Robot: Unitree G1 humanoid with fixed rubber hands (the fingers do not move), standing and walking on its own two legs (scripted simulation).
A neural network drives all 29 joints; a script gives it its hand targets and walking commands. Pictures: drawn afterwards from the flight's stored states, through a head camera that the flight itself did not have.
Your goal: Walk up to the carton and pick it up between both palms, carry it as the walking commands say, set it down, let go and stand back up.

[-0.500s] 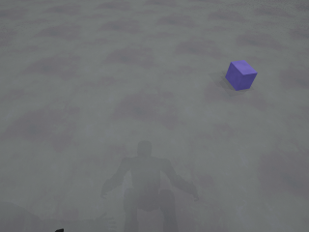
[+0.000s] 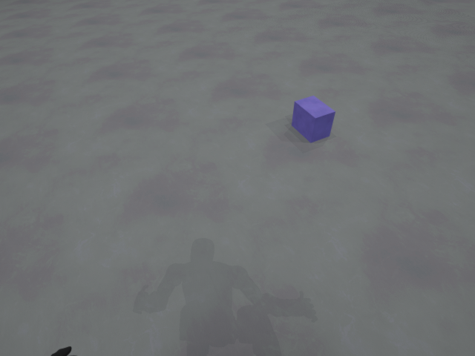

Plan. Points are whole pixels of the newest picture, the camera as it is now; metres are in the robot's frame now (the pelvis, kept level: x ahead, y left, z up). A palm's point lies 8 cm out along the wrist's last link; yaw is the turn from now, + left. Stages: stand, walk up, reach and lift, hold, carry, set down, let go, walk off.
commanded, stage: walk up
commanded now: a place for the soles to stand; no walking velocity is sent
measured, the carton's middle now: (312, 118) +1.71 -0.38 -0.65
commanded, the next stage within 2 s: none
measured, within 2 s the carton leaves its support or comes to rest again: neither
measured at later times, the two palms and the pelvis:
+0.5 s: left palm (147, 227) +0.40 +0.25 -0.07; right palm out of the picture +0.10 -0.37 -0.05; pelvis +0.19 -0.03 +0.02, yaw -12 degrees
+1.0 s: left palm (174, 194) +0.53 +0.22 -0.10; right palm (442, 226) +0.43 -0.42 -0.07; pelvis +0.41 -0.08 +0.00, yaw -13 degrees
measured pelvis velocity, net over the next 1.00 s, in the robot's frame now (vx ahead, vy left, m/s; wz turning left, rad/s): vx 0.41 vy -0.08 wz -0.23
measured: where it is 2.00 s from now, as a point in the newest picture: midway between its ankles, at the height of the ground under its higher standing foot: (296, 236)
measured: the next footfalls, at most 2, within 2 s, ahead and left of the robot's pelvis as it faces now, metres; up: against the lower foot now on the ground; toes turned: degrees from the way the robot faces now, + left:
left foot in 0.20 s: +0.22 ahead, +0.11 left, +0.00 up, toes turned +0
right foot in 0.56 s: +0.34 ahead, -0.21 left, +0.00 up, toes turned -18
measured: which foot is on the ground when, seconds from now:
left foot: up 0.00-0.18, down 0.20-0.56, up 0.58-0.84, down 0.86-1.00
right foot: down 0.00-0.18, up 0.20-0.54, down 0.56-0.88, up 0.90-1.00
